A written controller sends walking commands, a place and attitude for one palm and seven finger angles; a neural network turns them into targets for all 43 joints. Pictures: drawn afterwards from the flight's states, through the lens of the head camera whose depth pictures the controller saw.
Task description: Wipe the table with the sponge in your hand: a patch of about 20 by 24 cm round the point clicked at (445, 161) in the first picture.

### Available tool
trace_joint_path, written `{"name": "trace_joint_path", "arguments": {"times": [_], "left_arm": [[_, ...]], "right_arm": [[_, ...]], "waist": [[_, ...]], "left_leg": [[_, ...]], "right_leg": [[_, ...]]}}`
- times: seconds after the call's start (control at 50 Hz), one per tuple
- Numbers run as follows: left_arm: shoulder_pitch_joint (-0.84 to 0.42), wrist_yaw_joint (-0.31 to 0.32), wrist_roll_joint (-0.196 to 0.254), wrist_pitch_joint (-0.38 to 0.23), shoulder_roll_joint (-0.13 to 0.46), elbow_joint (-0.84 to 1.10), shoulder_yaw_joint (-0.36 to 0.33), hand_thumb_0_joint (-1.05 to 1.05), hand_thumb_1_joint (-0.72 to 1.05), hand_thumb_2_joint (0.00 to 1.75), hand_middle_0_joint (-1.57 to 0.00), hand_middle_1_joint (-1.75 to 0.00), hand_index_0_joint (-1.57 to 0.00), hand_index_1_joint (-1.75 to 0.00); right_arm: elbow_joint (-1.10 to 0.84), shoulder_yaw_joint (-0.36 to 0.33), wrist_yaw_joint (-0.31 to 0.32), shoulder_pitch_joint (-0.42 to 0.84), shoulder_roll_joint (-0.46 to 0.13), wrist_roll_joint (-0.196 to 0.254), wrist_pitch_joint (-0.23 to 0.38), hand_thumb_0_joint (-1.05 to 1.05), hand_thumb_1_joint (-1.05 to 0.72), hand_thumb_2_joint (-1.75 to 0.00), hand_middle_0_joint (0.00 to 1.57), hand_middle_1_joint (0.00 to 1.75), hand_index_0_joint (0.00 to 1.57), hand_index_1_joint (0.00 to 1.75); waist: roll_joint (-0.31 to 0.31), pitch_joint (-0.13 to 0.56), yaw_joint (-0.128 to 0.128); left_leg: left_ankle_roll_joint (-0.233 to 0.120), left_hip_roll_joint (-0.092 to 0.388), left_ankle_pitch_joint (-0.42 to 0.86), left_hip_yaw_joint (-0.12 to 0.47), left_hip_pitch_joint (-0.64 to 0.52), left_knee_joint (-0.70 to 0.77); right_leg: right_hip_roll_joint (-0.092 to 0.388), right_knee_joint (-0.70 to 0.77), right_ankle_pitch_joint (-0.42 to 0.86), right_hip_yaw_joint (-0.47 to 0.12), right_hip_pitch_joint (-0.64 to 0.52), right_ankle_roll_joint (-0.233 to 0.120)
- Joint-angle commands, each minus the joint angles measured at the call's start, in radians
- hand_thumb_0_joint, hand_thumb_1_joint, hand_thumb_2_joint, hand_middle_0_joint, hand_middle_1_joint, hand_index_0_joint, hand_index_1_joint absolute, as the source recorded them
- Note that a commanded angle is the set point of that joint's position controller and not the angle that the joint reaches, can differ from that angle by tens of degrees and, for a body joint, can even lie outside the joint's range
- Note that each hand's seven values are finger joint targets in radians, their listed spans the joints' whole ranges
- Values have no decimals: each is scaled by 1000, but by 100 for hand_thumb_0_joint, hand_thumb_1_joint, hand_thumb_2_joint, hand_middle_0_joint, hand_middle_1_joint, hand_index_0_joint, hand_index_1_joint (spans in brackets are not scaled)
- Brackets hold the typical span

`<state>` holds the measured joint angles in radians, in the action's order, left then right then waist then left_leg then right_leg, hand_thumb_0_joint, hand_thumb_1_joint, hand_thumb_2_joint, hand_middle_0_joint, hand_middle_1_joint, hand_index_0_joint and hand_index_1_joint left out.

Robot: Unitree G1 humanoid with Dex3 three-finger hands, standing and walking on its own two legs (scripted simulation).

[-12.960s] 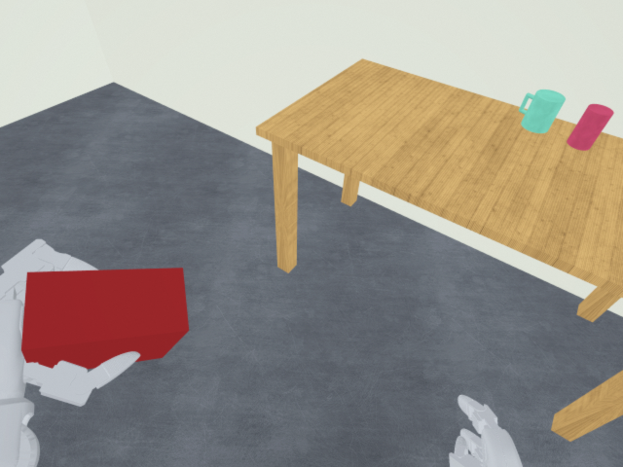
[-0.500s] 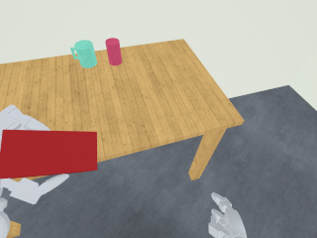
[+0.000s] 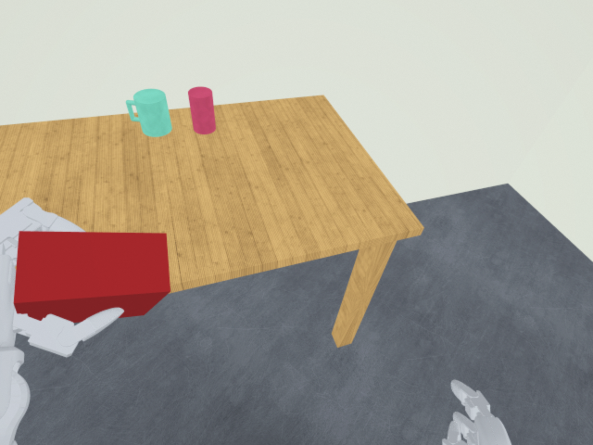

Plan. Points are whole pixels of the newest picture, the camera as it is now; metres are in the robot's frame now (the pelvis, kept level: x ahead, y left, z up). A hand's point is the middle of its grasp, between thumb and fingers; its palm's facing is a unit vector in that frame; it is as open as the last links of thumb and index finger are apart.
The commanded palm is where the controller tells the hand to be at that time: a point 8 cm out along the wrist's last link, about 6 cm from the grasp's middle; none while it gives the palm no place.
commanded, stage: come to a stop and stand still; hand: left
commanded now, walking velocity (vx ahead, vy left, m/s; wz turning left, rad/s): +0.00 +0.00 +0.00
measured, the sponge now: (114, 280) +0.24 +0.23 +0.14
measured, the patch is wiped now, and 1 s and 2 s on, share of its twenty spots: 0.00 0.00 0.00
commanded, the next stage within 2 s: look again from close up in 0.80 s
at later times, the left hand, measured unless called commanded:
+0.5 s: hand (50, 244) +0.25 +0.29 +0.17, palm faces +0.41 -0.83 -0.37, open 10.3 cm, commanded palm +0.19 +0.33 +0.18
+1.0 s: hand (66, 243) +0.26 +0.29 +0.16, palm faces +0.42 -0.84 -0.35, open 10.3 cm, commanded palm +0.20 +0.32 +0.18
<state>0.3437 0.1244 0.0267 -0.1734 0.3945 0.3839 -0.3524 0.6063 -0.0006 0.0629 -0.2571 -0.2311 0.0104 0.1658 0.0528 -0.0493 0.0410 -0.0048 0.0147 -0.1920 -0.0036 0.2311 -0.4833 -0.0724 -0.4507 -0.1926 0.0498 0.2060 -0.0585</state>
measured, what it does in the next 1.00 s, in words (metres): shifts its weight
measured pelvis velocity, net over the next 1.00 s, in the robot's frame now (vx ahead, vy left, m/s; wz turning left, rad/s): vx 0.05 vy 0.04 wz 0.02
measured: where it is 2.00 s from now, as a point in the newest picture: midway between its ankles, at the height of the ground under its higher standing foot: outside the picture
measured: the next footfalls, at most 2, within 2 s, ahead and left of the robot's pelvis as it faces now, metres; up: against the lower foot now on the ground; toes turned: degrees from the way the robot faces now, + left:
left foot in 1.98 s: +0.15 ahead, +0.34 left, +0.00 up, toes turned +1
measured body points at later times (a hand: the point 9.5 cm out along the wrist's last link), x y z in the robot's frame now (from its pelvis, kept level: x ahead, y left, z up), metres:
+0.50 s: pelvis +0.03 +0.04 +0.01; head +0.06 +0.06 +0.46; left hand +0.22 +0.34 +0.19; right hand +0.21 -0.16 -0.07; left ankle +0.05 +0.12 -0.74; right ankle +0.04 -0.07 -0.74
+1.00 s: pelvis +0.05 +0.04 +0.01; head +0.06 +0.05 +0.46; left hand +0.23 +0.33 +0.18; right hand +0.24 -0.18 -0.07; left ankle +0.05 +0.12 -0.74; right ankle +0.04 -0.07 -0.74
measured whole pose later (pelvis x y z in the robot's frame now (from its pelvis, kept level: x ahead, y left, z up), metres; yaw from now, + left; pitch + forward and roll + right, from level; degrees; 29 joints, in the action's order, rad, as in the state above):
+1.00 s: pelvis +0.05 +0.04 +0.01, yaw +1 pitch -1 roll -1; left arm 0.41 0.12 0.04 -0.16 0.34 0.44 -0.32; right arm 0.58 0.03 0.05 -0.19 -0.21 0.00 0.09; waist 0.01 -0.03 0.04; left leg -0.04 -0.04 -0.23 0.01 0.19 -0.43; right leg -0.04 -0.37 -0.21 0.03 0.15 -0.03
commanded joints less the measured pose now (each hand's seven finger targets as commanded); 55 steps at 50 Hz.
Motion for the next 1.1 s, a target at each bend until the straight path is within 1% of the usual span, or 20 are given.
{"name": "trace_joint_path", "arguments": {"times": [0.0,0.04,0.08,0.12,0.18,0.22,0.32,0.34,0.4,0.44,0.48,0.52,0.54,0.62,0.7,0.82,0.9,1.0,1.02,1.08], "left_arm": [[-157,4,-13,-113,106,233,-37,0,10,130,-120,-160,-120,-160],[-82,-10,-8,-105,70,195,-8,0,10,130,-120,-160,-120,-160],[-40,-10,-2,-99,96,182,-37,0,10,130,-120,-160,-120,-160],[23,-13,4,-88,120,124,-74,0,10,130,-120,-160,-120,-160],[-27,-18,12,-86,134,154,-86,0,10,130,-120,-160,-120,-160],[-91,-15,9,-87,174,220,-113,0,10,130,-120,-160,-120,-160],[-153,-9,-5,-102,168,346,-94,0,10,130,-120,-160,-120,-160],[-139,-7,-6,-103,147,342,-79,0,10,130,-120,-160,-120,-160],[-91,-3,-7,-100,124,333,-63,0,10,130,-120,-160,-120,-160],[-40,-4,-1,-92,108,301,-59,0,10,130,-120,-160,-120,-160],[-16,-3,3,-86,119,290,-76,0,10,130,-120,-160,-120,-160],[42,-4,7,-74,126,239,-101,0,10,130,-120,-160,-120,-160],[45,-8,13,-71,100,244,-79,0,10,130,-120,-160,-120,-160],[47,-7,22,-64,148,275,-120,0,10,130,-120,-160,-120,-160],[22,-5,31,-61,131,303,-96,0,10,130,-120,-160,-120,-160],[-34,10,24,-60,135,321,-84,0,10,130,-120,-160,-120,-160],[-49,14,21,-57,112,273,-64,0,10,130,-120,-160,-120,-160],[-30,15,21,-55,111,257,-69,0,10,130,-120,-160,-120,-160],[-11,16,21,-53,133,262,-93,0,10,130,-120,-160,-120,-160],[4,14,25,-55,122,277,-81,0,10,130,-120,-160,-120,-160]], "right_arm": [[-170,-25,-16,116,-101,-11,67,0,-90,-90,20,30,20,30],[-174,-21,-28,110,-95,-12,68,0,-90,-90,20,30,20,30],[-173,-20,-29,107,-99,-16,62,0,-90,-90,20,30,20,30],[-172,-17,-27,109,-100,-16,51,0,-90,-90,20,30,20,30],[-178,-8,-15,122,-91,-14,30,0,-90,-90,20,30,20,30],[-182,-3,-9,139,-90,-19,26,0,-90,-90,20,30,20,30],[-193,5,-5,150,-84,-28,50,0,-90,-90,20,30,20,30],[-190,5,-4,142,-81,-28,54,0,-90,-90,20,30,20,30],[-179,-5,-14,130,-88,-29,61,0,-90,-90,20,30,20,30],[-173,-10,-21,124,-89,-29,55,0,-90,-90,20,30,20,30],[-165,-19,-20,123,-97,-27,41,0,-90,-90,20,30,20,30],[-163,-20,-21,126,-98,-24,25,0,-90,-90,20,30,20,30],[-166,-21,-22,119,-92,-19,13,0,-90,-90,20,30,20,30],[-184,-18,-14,143,-91,-14,-12,0,-90,-90,20,30,20,30],[-196,-18,-10,145,-91,-10,-26,0,-90,-90,20,30,20,30],[-189,-20,-1,153,-98,-13,-21,0,-90,-90,20,30,20,30],[-184,-21,-2,149,-97,-13,-23,0,-90,-90,20,30,20,30],[-185,-24,-3,150,-97,-11,-27,0,-90,-90,20,30,20,30],[-185,-23,-2,157,-99,-12,-26,0,-90,-90,20,30,20,30],[-186,-24,-4,151,-98,-10,-27,0,-90,-90,20,30,20,30]], "waist": [[-167,29,-14],[-116,56,-14],[-51,76,-11],[-35,63,-10],[-23,31,-18],[-73,45,-20],[-234,127,-2],[-227,134,1],[-161,170,1],[-129,203,-3],[-124,222,-7],[-110,218,-7],[-114,219,-11],[-123,210,-12],[-113,195,-13],[-161,170,-16],[-124,133,-16],[-88,136,-17],[-96,153,-14],[-105,157,-15]], "left_leg": [[-47,10,-279,54,81,122],[-38,8,-213,61,29,132],[-30,11,-166,66,26,132],[-21,9,-169,66,9,136],[-17,9,-204,73,13,137],[-19,18,-178,85,0,176],[-41,82,-177,175,23,302],[-43,89,-159,179,27,295],[-28,64,13,139,-26,216],[6,50,213,112,-99,159],[21,47,342,98,-127,118],[33,45,413,95,-126,104],[39,51,448,91,-132,94],[40,52,493,91,-126,84],[21,51,401,89,-96,81],[3,48,241,99,-75,108],[-11,47,103,108,-43,138],[-18,41,77,106,-30,135],[-15,41,104,109,-36,135],[-16,44,143,107,-31,127]], "right_leg": [[117,211,-294,-179,2,50],[108,209,-251,-152,10,40],[112,214,-218,-146,-2,41],[118,240,-270,-152,47,36],[119,258,-328,-151,97,33],[102,224,-266,-129,74,36],[50,52,-25,-70,-105,48],[54,48,-5,-64,-124,48],[77,77,84,-70,-139,38],[87,72,155,-61,-120,31],[95,68,212,-60,-112,30],[97,62,249,-54,-113,28],[101,54,257,-48,-112,26],[104,44,287,-47,-111,26],[118,63,293,-73,-125,23],[126,87,212,-99,-112,21],[125,119,135,-111,-100,24],[134,135,117,-113,-110,22],[135,125,130,-109,-119,21],[136,118,151,-102,-131,24]]}}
